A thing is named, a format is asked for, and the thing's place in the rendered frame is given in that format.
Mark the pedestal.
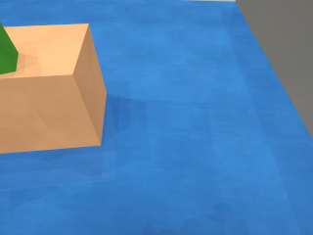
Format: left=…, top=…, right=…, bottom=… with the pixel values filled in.
left=0, top=23, right=107, bottom=154

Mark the carton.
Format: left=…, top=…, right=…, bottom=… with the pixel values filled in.
left=0, top=23, right=19, bottom=74

